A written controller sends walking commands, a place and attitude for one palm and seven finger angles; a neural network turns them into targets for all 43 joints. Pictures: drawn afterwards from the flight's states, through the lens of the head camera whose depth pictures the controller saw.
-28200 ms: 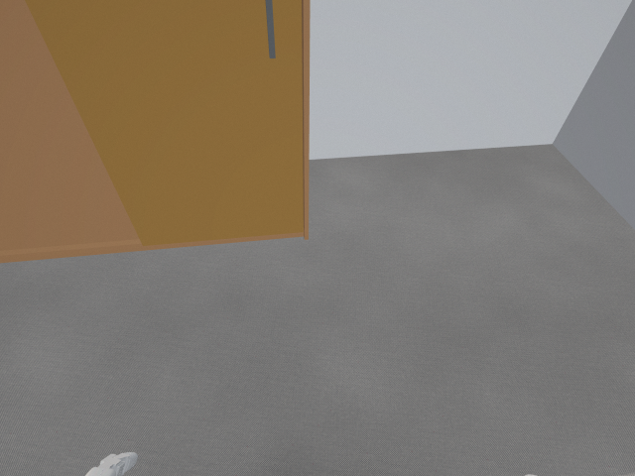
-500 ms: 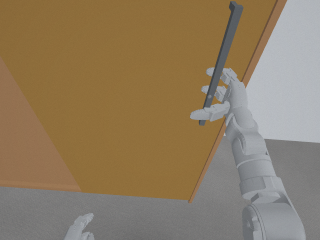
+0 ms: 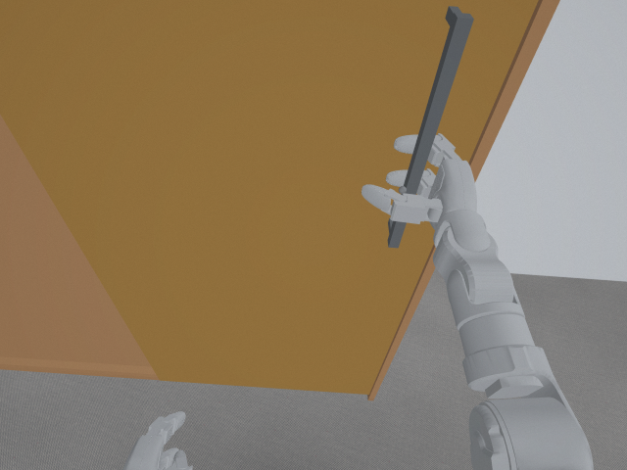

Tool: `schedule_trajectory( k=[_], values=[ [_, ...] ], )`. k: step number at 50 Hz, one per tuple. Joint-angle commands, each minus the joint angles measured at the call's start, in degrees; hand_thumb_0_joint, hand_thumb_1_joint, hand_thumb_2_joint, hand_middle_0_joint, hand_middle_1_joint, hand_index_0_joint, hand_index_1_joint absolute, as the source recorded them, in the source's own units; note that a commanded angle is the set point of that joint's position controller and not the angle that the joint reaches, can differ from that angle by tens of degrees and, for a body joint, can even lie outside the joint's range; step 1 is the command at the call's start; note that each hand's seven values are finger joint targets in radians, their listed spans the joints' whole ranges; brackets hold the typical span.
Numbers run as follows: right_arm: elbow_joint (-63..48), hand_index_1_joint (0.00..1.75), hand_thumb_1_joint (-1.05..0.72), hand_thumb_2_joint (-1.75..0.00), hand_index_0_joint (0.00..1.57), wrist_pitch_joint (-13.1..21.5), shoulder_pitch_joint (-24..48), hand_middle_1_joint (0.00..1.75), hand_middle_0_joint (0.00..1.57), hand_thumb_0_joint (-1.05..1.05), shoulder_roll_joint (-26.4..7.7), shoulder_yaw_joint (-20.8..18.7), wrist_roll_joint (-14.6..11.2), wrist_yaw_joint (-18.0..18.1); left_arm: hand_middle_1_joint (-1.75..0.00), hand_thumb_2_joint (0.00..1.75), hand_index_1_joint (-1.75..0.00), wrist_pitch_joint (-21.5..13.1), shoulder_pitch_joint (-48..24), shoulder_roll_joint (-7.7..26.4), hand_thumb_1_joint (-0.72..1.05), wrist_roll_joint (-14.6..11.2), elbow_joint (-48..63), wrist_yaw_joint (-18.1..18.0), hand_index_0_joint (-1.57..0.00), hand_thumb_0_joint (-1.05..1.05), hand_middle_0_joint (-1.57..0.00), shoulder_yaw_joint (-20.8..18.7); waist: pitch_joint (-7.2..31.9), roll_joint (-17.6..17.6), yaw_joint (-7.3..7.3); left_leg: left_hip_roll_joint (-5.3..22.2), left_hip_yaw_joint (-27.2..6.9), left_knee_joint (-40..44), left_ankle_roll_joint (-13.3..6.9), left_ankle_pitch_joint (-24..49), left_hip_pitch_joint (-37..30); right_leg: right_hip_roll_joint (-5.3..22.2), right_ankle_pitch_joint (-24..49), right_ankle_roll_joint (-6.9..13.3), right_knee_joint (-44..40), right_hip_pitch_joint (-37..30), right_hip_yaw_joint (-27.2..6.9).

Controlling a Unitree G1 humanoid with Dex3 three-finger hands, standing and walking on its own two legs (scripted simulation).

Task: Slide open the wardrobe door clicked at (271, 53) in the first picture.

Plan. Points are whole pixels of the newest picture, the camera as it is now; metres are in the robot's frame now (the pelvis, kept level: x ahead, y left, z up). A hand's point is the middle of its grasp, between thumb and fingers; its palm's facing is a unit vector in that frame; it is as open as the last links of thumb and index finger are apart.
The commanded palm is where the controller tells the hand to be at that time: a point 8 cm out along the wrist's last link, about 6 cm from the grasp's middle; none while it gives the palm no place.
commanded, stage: grip the handle and tug to test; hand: right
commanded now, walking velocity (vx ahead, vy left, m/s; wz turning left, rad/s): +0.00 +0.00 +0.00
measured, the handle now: (417, 150) +0.47 -0.10 +0.20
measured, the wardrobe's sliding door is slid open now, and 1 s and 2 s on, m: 0.00 0.00 0.00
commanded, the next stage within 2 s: tug the door sideways, standing still in 1.00 s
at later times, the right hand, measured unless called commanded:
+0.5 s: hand (401, 188) +0.42 -0.08 +0.17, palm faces -0.01 +1.00 +0.01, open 5.4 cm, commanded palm +0.39 -0.13 +0.17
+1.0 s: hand (400, 189) +0.42 -0.08 +0.17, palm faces -0.02 +1.00 +0.00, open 5.5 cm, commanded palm +0.37 -0.12 +0.17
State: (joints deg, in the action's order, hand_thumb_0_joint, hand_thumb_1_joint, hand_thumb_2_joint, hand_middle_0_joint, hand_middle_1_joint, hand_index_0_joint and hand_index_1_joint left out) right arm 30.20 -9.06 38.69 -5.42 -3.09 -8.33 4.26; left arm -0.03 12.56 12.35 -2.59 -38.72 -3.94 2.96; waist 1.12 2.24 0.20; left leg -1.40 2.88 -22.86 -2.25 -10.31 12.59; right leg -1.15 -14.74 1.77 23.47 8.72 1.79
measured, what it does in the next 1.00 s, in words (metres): stands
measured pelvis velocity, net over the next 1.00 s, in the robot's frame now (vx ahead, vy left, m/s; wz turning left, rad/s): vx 0.03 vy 0.00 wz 0.02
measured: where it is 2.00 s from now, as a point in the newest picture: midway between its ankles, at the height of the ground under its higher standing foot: outside the picture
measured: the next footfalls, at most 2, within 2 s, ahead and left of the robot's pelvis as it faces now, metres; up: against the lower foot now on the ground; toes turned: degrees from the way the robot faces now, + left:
none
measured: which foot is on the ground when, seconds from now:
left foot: down 0.00-1.00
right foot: down 0.00-1.00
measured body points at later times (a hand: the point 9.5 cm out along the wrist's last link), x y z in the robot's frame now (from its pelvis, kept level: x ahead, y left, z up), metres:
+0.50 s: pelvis +0.01 +0.00 +0.00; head +0.01 +0.02 +0.45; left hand +0.15 +0.23 -0.11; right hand +0.41 -0.13 +0.18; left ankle +0.02 +0.09 -0.74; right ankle -0.02 -0.10 -0.74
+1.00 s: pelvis +0.03 +0.00 +0.00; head +0.02 +0.02 +0.45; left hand +0.17 +0.23 -0.11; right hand +0.41 -0.13 +0.18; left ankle +0.02 +0.09 -0.74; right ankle -0.02 -0.10 -0.74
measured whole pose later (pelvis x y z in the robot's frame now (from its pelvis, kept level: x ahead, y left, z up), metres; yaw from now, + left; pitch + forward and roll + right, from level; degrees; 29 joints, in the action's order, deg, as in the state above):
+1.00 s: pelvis +0.03 +0.00 +0.00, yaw +1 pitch +1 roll +0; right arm 15.8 -13.8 28.8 -5.3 -3.7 -8.0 4.0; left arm 3.2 12.5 12.6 -2.3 -35.4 -2.3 2.5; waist 2.5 3.1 -0.4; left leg -2.3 1.9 -22.6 -2.5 -12.1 11.0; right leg -0.5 -16.3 1.4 22.2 6.3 2.6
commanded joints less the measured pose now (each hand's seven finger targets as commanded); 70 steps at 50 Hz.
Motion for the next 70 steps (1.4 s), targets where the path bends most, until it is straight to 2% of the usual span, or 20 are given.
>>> schedule_trajectory(
  k=[1, 3, 4, 6, 9, 11, 13, 25, 28, 31, 34, 36, 39, 44, 47, 55, 56, 60, 64, 70],
  values=[
    [-15.63, 1.35, -0.53, -0.74, 0.41, 4.36, 26.54, 1.35, 0.41, 0.0, -5.99, -1.8, -0.51, -0.33, -0.3, 0.9, -0.3, -2.35, -5.19, 6.31, 0.9, -0.03, 8.32, -0.21, -0.2, 0.0, -0.2, -2.24, 18.57, -4.92, 0.02, 1.33, -1.81, 0.87, -0.08, 15.7, -10.55, 1.26, 16.83, -0.43, -1.89, -2.56, -1.9],
    [-14.75, 1.36, -0.62, -0.78, 0.42, 4.12, 27.19, 1.36, 0.42, 0.0, -4.79, -0.85, -0.66, -0.7, -0.3, 0.9, -0.3, -2.48, -4.85, 6.19, 0.9, -0.01, 8.12, -0.1, -0.2, 0.0, -0.2, -2.17, 17.51, -5.07, -0.49, 1.28, -1.74, 0.99, 0.02, 16.03, -9.67, 1.25, 16.49, -0.36, -1.72, -2.57, -1.81],
    [-14.68, 1.37, -0.67, -0.8, 0.43, 4.16, 26.53, 1.37, 0.43, 0.0, -6.45, -2.61, -0.68, -0.57, -0.3, 0.9, -0.3, -2.45, -4.54, 6.41, 0.9, 0.05, 8.0, -0.17, -0.2, 0.0, -0.2, -2.32, 17.97, -6.99, -0.14, 1.2, -1.8, 0.93, 0.03, 16.65, -10.55, 1.28, 16.9, -0.28, -1.75, -2.18, -1.87],
    [-14.97, 1.38, -0.76, -0.84, 0.44, 4.15, 25.72, 1.38, 0.44, 0.0, -8.3, -3.97, -0.66, -0.58, -0.3, 0.9, -0.3, -2.07, -5.03, 6.61, 0.9, 0.01, 8.19, -0.24, -0.2, 0.0, -0.2, -2.3, 17.54, -5.85, 0.08, 1.44, -2.1, 1.27, 0.16, 16.39, -10.96, 1.23, 16.38, -0.16, -2.01, -1.78, -1.54],
    [-17.03, 1.4, -0.9, -0.9, 0.45, 4.26, 25.88, 1.4, 0.45, 0.0, -4.58, -0.55, -0.45, -1.04, -0.3, 0.9, -0.3, -2.31, -5.18, 6.04, 0.9, -0.07, 8.59, -0.02, -0.2, 0.0, -0.2, -2.32, 17.92, -4.39, -0.22, 1.32, -1.9, 0.91, -0.02, 17.4, -10.5, 1.19, 17.35, -0.21, -1.65, -2.99, -1.49],
    [-17.89, 1.4, -0.9, -0.9, 0.45, 4.26, 25.07, 1.4, 0.45, 0.0, -4.61, -0.45, -0.35, -0.81, -0.3, 0.9, -0.3, -2.3, -5.25, 6.13, 0.9, -0.07, 8.78, 0.17, -0.2, 0.0, -0.2, -2.38, 18.43, -2.93, -0.02, 1.32, -1.78, 0.61, -0.17, 18.25, -10.58, 1.27, 19.12, -0.45, -1.5, -3.69, -1.63],
    [-16.62, 1.4, -0.9, -0.9, 0.45, 3.7, 23.94, 1.4, 0.45, 0.0, -5.7, -1.65, -0.38, -0.83, -0.3, 0.9, -0.3, -2.08, -4.97, 6.34, 0.9, -0.09, 8.51, 0.14, -0.2, 0.0, -0.2, -2.44, 17.97, -5.67, 0.09, 1.25, -1.75, 0.77, -0.02, 18.22, -10.91, 1.33, 18.33, -0.31, -1.55, -2.83, -1.6],
    [-17.6, 1.4, -0.9, -0.9, 0.45, 2.06, 24.02, 1.4, 0.45, 0.0, -5.66, -1.33, -0.01, -0.52, -0.3, 0.9, -0.3, -1.38, -5.31, 6.46, 0.9, 0.09, 8.82, 0.07, -0.2, 0.0, -0.2, -2.49, 17.75, -5.02, 0.09, 1.38, -1.67, 0.71, -0.01, 18.77, -11.02, 0.98, 18.87, -0.13, -1.41, -3.13, -1.68],
    [-17.6, 1.4, -0.9, -0.9, 0.45, 1.93, 25.31, 1.4, 0.45, 0.0, -5.22, -0.81, -0.01, -0.64, -0.3, 0.9, -0.3, -1.29, -5.08, 6.24, 0.9, 0.05, 8.66, -0.02, -0.2, 0.0, -0.2, -2.43, 17.87, -5.59, -0.61, 1.41, -1.83, 0.76, 0.16, 19.08, -10.77, 0.93, 18.42, -0.04, -1.22, -2.95, -1.62],
    [-18.32, 1.4, -0.9, -0.9, 0.45, 2.04, 22.38, 1.4, 0.45, 0.0, -6.65, -2.41, -0.04, -0.69, -0.3, 0.9, -0.3, -1.0, -5.73, 6.32, 0.9, 0.12, 9.08, 0.05, -0.2, 0.0, -0.2, -2.41, 18.6, -4.82, 0.38, 1.57, -1.97, 0.65, 0.04, 19.7, -12.07, 0.9, 18.86, -0.05, -1.43, -2.78, -1.37],
    [-20.09, 1.4, -0.9, -0.9, 0.45, 2.07, 20.87, 1.4, 0.45, 0.0, -3.01, 1.02, -0.25, -1.38, -0.3, 0.9, -0.3, -1.1, -5.91, 6.0, 0.9, 0.03, 9.74, 0.46, -0.2, 0.0, -0.2, -2.27, 18.31, -5.19, 0.1, 1.47, -1.51, 0.27, -0.02, 20.47, -11.66, 1.04, 19.68, -0.21, -1.22, -3.42, -1.5],
    [-19.73, 1.4, -0.9, -0.9, 0.45, 1.9, 18.1, 1.4, 0.45, 0.0, -5.52, -1.77, -0.61, -1.25, -0.3, 0.9, -0.3, -0.89, -6.21, 6.37, 0.9, 0.07, 10.09, 0.41, -0.2, 0.0, -0.2, -2.35, 18.24, -6.38, 0.95, 1.45, -1.62, 0.37, 0.02, 20.35, -12.49, 1.14, 19.57, -0.13, -1.47, -2.75, -1.5],
    [-22.35, 1.4, -0.9, -0.9, 0.45, 1.39, 17.64, 1.4, 0.45, 0.0, -3.99, 0.01, -0.23, -1.64, -0.3, 0.9, -0.3, -0.68, -6.44, 6.12, 0.9, 0.04, 10.6, 0.5, -0.2, 0.0, -0.2, -2.35, 18.68, -6.08, 0.74, 1.45, -1.49, -0.05, -0.04, 21.57, -13.02, 1.11, 20.42, -0.16, -1.36, -3.06, -1.42],
    [-26.89, 1.4, -0.9, -0.9, 0.45, 0.08, 11.97, 1.4, 0.45, 0.0, -5.39, -1.75, -0.41, -1.53, -0.3, 0.9, -0.3, -0.04, -6.93, 6.13, 0.9, 0.14, 11.58, 0.94, -0.2, 0.0, -0.2, -2.43, 20.32, -5.23, 1.84, 1.58, -1.59, -0.78, -0.16, 25.67, -15.19, 1.17, 23.99, -0.46, -1.01, -3.61, -1.13],
    [-30.65, 1.4, -0.9, -0.9, 0.45, -0.7, 6.59, 1.4, 0.45, 0.0, -2.84, 0.53, -0.4, -1.95, -0.3, 0.9, -0.3, 0.4, -7.53, 5.79, 0.9, 0.23, 12.61, 1.49, -0.2, 0.0, -0.2, -2.46, 20.23, -4.29, 2.17, 1.61, -1.26, -1.46, -0.17, 28.78, -15.52, 1.35, 27.59, -0.62, -0.52, -4.39, -1.01],
    [-37.83, 1.4, -0.9, -0.9, 0.45, -4.24, 0.29, 1.4, 0.45, 0.0, -4.87, -0.58, 0.14, -1.69, -0.3, 0.9, -0.3, 2.09, -8.25, 6.18, 0.9, 0.37, 13.93, 2.01, -0.2, 0.0, -0.2, -2.74, 20.23, -4.96, 2.67, 1.8, -1.21, -2.5, -0.1, 33.84, -17.04, 1.61, 31.44, -0.76, 0.34, -4.18, -0.82],
    [-38.76, 1.4, -0.9, -0.9, 0.45, -4.68, 5.51, 1.4, 0.45, 0.0, -1.15, 3.73, 0.2, -1.68, -0.3, 0.9, -0.3, 2.1, -8.44, 5.75, 0.9, 0.33, 13.74, 2.04, -0.2, 0.0, -0.2, -2.49, 19.14, -3.56, 0.97, 1.78, -1.15, -2.22, 0.09, 33.13, -15.05, 1.54, 31.07, -0.63, 0.42, -4.97, -0.86],
    [-32.69, 1.4, -0.9, -0.9, 0.45, -6.83, 16.72, 1.4, 0.45, 0.0, -2.12, 3.2, 1.07, 0.66, -0.3, 0.9, -0.3, 2.28, -6.9, 6.15, 0.9, 0.52, 10.89, 1.09, -0.2, 0.0, -0.2, -2.63, 16.07, -3.7, -1.32, 1.25, -0.83, -1.46, 0.11, 28.36, -10.31, 1.59, 29.09, -0.58, 1.27, -5.97, -1.6],
    [-31.11, 1.4, -0.9, -0.9, 0.45, -6.86, 18.74, 1.4, 0.45, 0.0, 2.64, 6.66, 1.17, 1.46, -0.3, 0.9, -0.3, 1.77, -5.99, 5.39, 0.9, 1.0, 10.03, 1.2, -0.2, 0.0, -0.2, -2.59, 19.92, -3.37, -1.66, 1.22, -0.22, -3.03, -0.02, 30.78, -9.94, 1.47, 34.49, -1.04, 2.67, -8.05, -2.64],
    [-27.42, 1.4, -0.9, -0.9, 0.45, -3.67, 24.16, 1.4, 0.45, 0.0, 6.82, 11.18, 1.44, 1.51, -0.3, 0.9, -0.3, 1.41, -5.67, 5.17, 0.9, 1.02, 8.92, 1.63, -0.2, 0.0, -0.2, -2.84, 20.07, -4.61, -2.76, 1.18, 0.25, -3.46, -0.09, 26.23, -7.09, 1.83, 33.67, -1.43, 3.14, -9.3, -4.08]
  ],
)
